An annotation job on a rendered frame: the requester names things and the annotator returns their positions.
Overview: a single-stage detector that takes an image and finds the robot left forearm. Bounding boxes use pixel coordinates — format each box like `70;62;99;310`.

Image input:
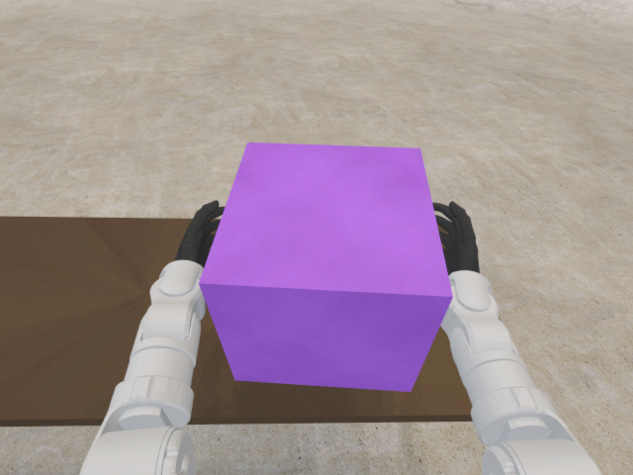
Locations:
79;260;206;475

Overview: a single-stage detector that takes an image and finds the robot left upper arm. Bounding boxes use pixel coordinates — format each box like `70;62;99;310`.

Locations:
82;426;196;475

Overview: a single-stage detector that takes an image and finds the table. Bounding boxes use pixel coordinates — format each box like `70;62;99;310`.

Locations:
0;216;500;427

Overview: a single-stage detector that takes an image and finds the robot right forearm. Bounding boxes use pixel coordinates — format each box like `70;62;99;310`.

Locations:
441;270;601;475

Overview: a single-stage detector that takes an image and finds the robot right upper arm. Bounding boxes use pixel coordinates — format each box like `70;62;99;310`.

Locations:
482;438;599;475

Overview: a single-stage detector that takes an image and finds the carton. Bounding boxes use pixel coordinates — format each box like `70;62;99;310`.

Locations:
199;142;453;392

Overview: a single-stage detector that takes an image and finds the right robot hand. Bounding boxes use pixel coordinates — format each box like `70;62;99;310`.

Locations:
432;201;480;276

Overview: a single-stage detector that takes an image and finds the left robot hand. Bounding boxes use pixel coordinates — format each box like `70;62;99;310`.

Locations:
174;200;225;268

